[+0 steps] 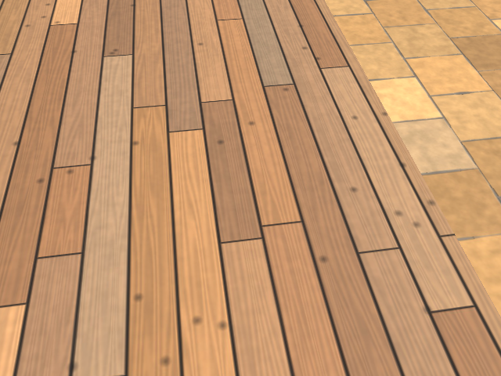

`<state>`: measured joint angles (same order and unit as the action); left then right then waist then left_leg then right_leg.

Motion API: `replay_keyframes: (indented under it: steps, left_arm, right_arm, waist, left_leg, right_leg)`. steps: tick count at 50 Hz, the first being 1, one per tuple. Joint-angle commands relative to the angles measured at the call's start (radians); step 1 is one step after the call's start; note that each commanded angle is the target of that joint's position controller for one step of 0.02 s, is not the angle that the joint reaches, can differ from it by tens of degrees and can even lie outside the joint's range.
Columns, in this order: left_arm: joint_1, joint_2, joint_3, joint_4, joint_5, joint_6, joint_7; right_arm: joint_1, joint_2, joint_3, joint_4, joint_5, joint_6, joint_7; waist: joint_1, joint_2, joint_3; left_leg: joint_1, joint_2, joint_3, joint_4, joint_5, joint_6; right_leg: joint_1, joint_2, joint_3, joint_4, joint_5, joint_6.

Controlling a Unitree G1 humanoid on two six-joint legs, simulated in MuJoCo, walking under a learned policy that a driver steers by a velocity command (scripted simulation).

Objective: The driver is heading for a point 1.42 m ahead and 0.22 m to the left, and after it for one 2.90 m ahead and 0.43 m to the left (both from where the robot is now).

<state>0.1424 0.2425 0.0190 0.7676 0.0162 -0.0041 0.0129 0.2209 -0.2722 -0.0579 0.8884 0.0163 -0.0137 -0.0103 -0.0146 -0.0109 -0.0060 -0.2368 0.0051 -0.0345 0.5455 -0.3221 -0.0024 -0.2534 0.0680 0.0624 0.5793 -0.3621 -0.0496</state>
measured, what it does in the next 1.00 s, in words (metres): walks ahead: right foot, then left foot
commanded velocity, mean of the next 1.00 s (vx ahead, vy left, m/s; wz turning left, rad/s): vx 0.34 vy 0.00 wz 0.23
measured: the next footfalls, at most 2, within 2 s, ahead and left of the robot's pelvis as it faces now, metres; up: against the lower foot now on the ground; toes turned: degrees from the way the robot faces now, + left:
right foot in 0.26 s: +0.16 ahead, -0.12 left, +0.00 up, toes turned +12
left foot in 0.72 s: +0.41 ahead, +0.22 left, +0.00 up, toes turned +24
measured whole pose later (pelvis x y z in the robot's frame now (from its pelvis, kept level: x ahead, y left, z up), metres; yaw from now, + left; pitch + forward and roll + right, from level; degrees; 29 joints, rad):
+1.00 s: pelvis +0.37 +0.11 +0.01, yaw +15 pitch +0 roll +1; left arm 0.21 0.31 0.07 0.80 -0.01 0.02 0.03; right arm 0.16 -0.26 -0.05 0.80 -0.03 -0.06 0.00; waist 0.00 -0.04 0.08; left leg -0.21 -0.01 0.18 0.34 -0.14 0.07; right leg -0.59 -0.10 0.03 0.98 -0.27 0.07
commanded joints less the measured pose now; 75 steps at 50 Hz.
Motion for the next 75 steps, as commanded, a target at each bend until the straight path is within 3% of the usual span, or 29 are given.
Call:
replay_keyframes:
  steps: [1,5,8,12,13,14,15,16,19,26,32,35,36,37,38,39,41,44,46,51,57,60,61,62,63,64,66,69,75]
  left_arm:
    - [-0.096,0.132,0.045,-0.104,-0.031,-0.058,0.006]
    - [-0.154,0.133,0.056,-0.120,-0.037,-0.108,-0.023]
    - [-0.157,0.088,0.046,-0.110,-0.036,-0.123,-0.043]
    - [0.045,0.141,0.076,-0.049,-0.049,-0.103,-0.021]
    - [0.175,0.184,0.090,-0.028,-0.046,-0.098,-0.004]
    - [0.272,0.295,0.112,-0.018,-0.017,-0.089,0.001]
    - [0.241,0.283,0.108,-0.013,-0.003,-0.090,-0.007]
    - [0.186,0.210,0.088,-0.026,-0.011,-0.097,-0.008]
    - [0.117,0.139,0.066,-0.022,-0.008,-0.101,-0.010]
    - [0.132,0.180,0.076,0.007,-0.012,-0.099,-0.005]
    - [0.239,0.218,0.080,0.073,-0.048,-0.082,-0.010]
    - [0.223,0.242,0.074,0.091,-0.050,-0.061,-0.003]
    - [0.226,0.197,0.054,0.056,-0.023,-0.070,-0.002]
    - [0.400,0.071,0.013,0.062,-0.017,-0.080,-0.020]
    - [0.328,0.217,0.055,0.101,-0.048,-0.086,-0.019]
    - [0.237,0.220,0.063,0.059,-0.074,-0.081,-0.016]
    - [0.214,0.164,0.059,0.071,-0.047,-0.057,0.005]
    - [0.300,0.101,0.058,0.090,-0.040,0.004,0.020]
    - [0.258,0.113,0.067,0.051,-0.033,0.022,0.030]
    - [0.116,0.107,0.062,-0.031,-0.025,0.028,0.008]
    - [0.017,0.137,0.075,-0.119,-0.027,0.050,-0.028]
    - [0.051,0.143,0.087,-0.133,-0.028,0.052,-0.037]
    - [0.106,0.203,0.109,-0.125,-0.023,0.048,-0.024]
    - [0.162,0.346,0.145,-0.133,-0.014,0.045,0.000]
    - [0.171,0.333,0.133,-0.151,0.010,0.030,-0.005]
    - [0.161,0.283,0.118,-0.153,0.004,0.010,-0.018]
    - [0.067,0.243,0.110,-0.155,-0.026,-0.007,-0.012]
    - [0.004,0.225,0.099,-0.178,-0.022,0.005,0.008]
    - [0.011,0.253,0.111,-0.187,-0.025,0.023,0.024]
  right_arm:
    - [0.084,-0.213,-0.044,-0.025,0.000,-0.035,0.003]
    - [0.119,-0.188,-0.045,-0.030,0.012,-0.059,-0.007]
    - [0.085,-0.186,-0.051,-0.057,0.019,-0.032,-0.021]
    - [0.048,-0.146,-0.044,-0.106,0.011,-0.016,-0.023]
    - [0.025,-0.086,-0.027,-0.125,0.006,-0.023,-0.019]
    - [0.039,0.003,-0.001,-0.178,0.016,-0.039,-0.018]
    - [0.067,-0.070,-0.016,-0.187,0.029,-0.050,-0.016]
    - [0.057,-0.126,-0.032,-0.173,0.031,-0.052,-0.011]
    - [0.027,-0.101,-0.034,-0.159,0.018,-0.048,0.007]
    - [-0.138,-0.036,0.000,-0.267,0.010,-0.044,0.049]
    - [-0.260,-0.049,0.005,-0.345,0.005,-0.049,0.074]
    - [0.028,-0.161,-0.049,-0.268,-0.019,-0.054,0.054]
    - [0.176,-0.239,-0.067,-0.233,-0.045,-0.046,0.030]
    - [0.146,-0.283,-0.055,-0.245,-0.065,-0.042,0.023]
    - [0.156,-0.204,-0.046,-0.257,-0.052,-0.036,0.022]
    - [0.076,-0.168,-0.029,-0.244,-0.042,-0.039,0.025]
    - [-0.031,-0.100,-0.016,-0.224,-0.024,-0.053,0.030]
    - [-0.132,-0.081,-0.016,-0.212,-0.047,-0.075,0.040]
    - [-0.166,-0.099,-0.022,-0.195,-0.052,-0.079,0.029]
    - [-0.149,-0.135,-0.033,-0.154,-0.039,-0.046,-0.014]
    - [-0.115,-0.190,-0.054,-0.131,-0.008,0.005,-0.013]
    - [-0.112,-0.188,-0.058,-0.122,0.017,0.018,-0.014]
    - [-0.051,-0.164,-0.055,-0.102,0.007,0.017,-0.011]
    - [-0.066,-0.124,-0.041,-0.145,-0.036,0.005,-0.005]
    - [-0.147,-0.104,-0.030,-0.184,-0.048,0.002,-0.005]
    - [-0.181,-0.145,-0.043,-0.176,-0.026,0.006,0.000]
    - [-0.169,-0.129,-0.043,-0.163,-0.009,0.012,-0.012]
    - [-0.138,-0.134,-0.049,-0.154,-0.019,0.018,-0.022]
    - [-0.162,-0.106,-0.035,-0.162,-0.013,0.016,-0.018]
  waist:
    - [-0.017,0.266,0.131]
    - [-0.040,0.166,0.075]
    - [-0.030,0.174,0.031]
    - [0.077,0.140,-0.033]
    - [0.138,0.069,-0.085]
    - [0.147,-0.223,-0.165]
    - [0.108,-0.247,-0.086]
    - [0.089,-0.162,0.023]
    - [0.058,-0.093,0.089]
    - [0.075,-0.055,0.098]
    - [0.060,-0.045,0.108]
    - [-0.131,-0.085,-0.083]
    - [-0.170,0.012,-0.239]
    - [-0.055,0.245,-0.462]
    - [-0.132,0.107,-0.512]
    - [-0.095,0.126,-0.314]
    - [-0.014,0.069,-0.128]
    - [0.069,0.088,-0.088]
    - [0.079,0.108,-0.051]
    - [0.035,0.098,-0.032]
    - [0.004,0.091,-0.016]
    - [0.041,0.081,-0.037]
    - [0.051,-0.005,-0.078]
    - [0.036,-0.266,-0.126]
    - [0.077,-0.298,-0.205]
    - [0.096,-0.134,-0.214]
    - [0.039,-0.051,-0.125]
    - [-0.003,-0.098,-0.121]
    - [0.023,-0.129,-0.123]
  left_leg:
    - [0.055,0.277,-0.547,-0.385,-0.402,0.266]
    - [0.235,0.262,-0.522,-0.353,-0.133,0.252]
    - [0.140,0.152,-0.376,-0.328,0.004,0.208]
    - [-0.134,0.076,-0.322,-0.207,0.004,0.127]
    - [-0.268,0.023,-0.268,-0.024,-0.071,0.076]
    - [-0.459,-0.081,-0.130,0.298,-0.222,0.026]
    - [-0.559,-0.014,-0.132,0.502,-0.257,0.020]
    - [-0.608,0.034,-0.143,0.584,-0.170,0.034]
    - [-0.575,0.092,-0.117,0.577,0.027,0.036]
    - [-0.513,0.095,-0.008,0.290,0.276,-0.003]
    - [-0.349,0.017,0.074,0.058,0.246,0.081]
    - [0.114,-0.046,0.104,-0.065,0.384,0.155]
    - [0.474,0.149,-0.088,0.029,0.701,0.205]
    - [0.749,0.482,-0.539,-0.006,0.916,0.397]
    - [0.640,0.436,-0.489,-0.051,0.935,0.375]
    - [0.510,0.388,-0.289,-0.071,0.981,0.327]
    - [0.240,0.294,-0.135,-0.166,0.833,0.254]
    - [-0.013,0.271,0.000,-0.287,0.763,0.256]
    - [-0.053,0.273,0.060,-0.323,0.703,0.260]
    - [0.019,0.271,0.140,-0.344,0.501,0.245]
    - [0.158,0.342,0.127,-0.244,0.472,0.223]
    - [0.171,0.311,0.173,-0.080,0.515,0.140]
    - [0.118,0.237,0.224,0.076,0.464,0.068]
    - [-0.173,0.102,0.288,0.384,0.113,-0.029]
    - [-0.380,-0.028,0.131,0.609,-0.383,-0.070]
    - [-0.410,-0.001,0.007,0.703,-0.373,-0.058]
    - [-0.446,0.034,-0.020,0.637,-0.212,-0.040]
    - [-0.346,0.011,-0.017,0.555,-0.087,-0.062]
    - [-0.241,-0.020,-0.034,0.280,-0.030,-0.091]
  right_leg:
    - [-0.274,0.014,-0.070,0.133,-0.123,0.016]
    - [-0.405,-0.059,0.017,0.210,-0.123,0.019]
    - [-0.189,-0.016,-0.044,-0.005,0.023,0.049]
    - [0.264,-0.035,-0.055,-0.168,0.224,0.063]
    - [0.439,-0.155,0.062,-0.187,0.136,0.028]
    - [0.569,-0.405,0.454,-0.320,-0.172,-0.093]
    - [0.473,-0.503,0.659,-0.388,-0.325,-0.171]
    - [0.405,-0.467,0.557,-0.392,-0.297,-0.161]
    - [0.306,-0.347,0.224,-0.404,0.122,-0.093]
    - [0.226,-0.296,-0.079,-0.450,0.444,-0.105]
    - [0.298,-0.347,-0.139,-0.398,0.736,-0.104]
    - [0.242,-0.286,-0.160,0.008,1.108,-0.032]
    - [-0.010,-0.214,-0.149,0.310,0.690,0.015]
    - [-0.297,-0.035,-0.044,0.701,-0.314,0.075]
    - [-0.268,-0.054,0.126,0.771,-0.316,0.077]
    - [-0.352,-0.100,0.085,0.746,-0.269,0.079]
    - [-0.327,-0.164,0.027,0.629,-0.138,0.098]
    - [-0.145,-0.170,-0.004,0.602,-0.028,0.124]
    - [-0.178,-0.177,-0.005,0.538,0.025,0.133]
    - [-0.206,-0.198,-0.035,0.304,0.191,0.116]
    - [-0.223,-0.167,-0.094,0.154,0.055,0.073]
    - [-0.094,-0.115,-0.137,-0.063,0.171,0.017]
    - [0.045,-0.116,-0.075,-0.157,0.432,-0.026]
    - [0.276,-0.331,0.234,-0.127,0.923,-0.151]
    - [0.338,-0.477,0.476,-0.171,0.974,-0.345]
    - [0.323,-0.442,0.396,-0.188,0.921,-0.334]
    - [0.244,-0.338,0.257,-0.192,0.728,-0.223]
    - [0.145,-0.281,0.212,-0.214,0.695,-0.195]
    - [0.099,-0.257,0.260,-0.203,0.529,-0.185]
Velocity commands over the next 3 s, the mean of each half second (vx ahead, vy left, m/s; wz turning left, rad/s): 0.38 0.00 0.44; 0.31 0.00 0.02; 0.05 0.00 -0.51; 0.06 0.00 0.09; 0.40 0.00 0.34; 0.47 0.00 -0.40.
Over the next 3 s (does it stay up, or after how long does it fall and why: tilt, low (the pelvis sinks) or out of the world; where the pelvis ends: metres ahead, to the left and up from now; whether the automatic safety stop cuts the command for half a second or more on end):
stays up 0.96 0.28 -0.01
